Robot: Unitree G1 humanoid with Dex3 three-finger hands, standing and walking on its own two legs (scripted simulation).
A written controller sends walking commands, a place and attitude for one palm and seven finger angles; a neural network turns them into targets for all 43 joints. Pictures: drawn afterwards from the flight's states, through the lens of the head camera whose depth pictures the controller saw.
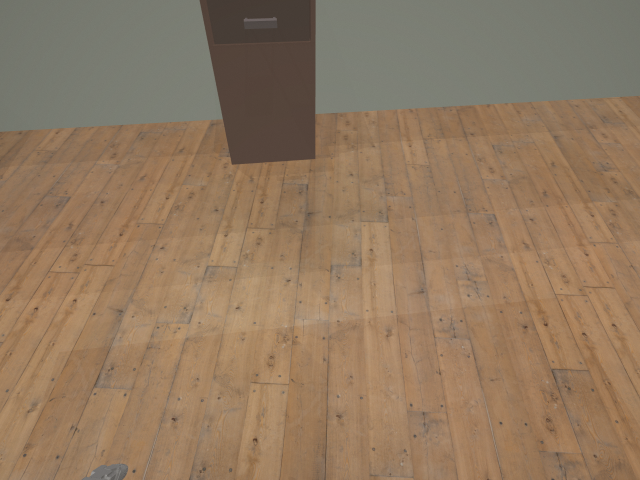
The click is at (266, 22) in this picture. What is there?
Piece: drawer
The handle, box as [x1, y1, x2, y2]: [244, 17, 276, 28]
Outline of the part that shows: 276,18 245,18 244,27 276,27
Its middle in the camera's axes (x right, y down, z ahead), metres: -0.24 -0.84 +1.50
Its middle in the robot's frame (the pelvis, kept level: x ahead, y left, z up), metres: +1.67 +0.32 -0.08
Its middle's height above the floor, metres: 0.69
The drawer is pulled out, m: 0.00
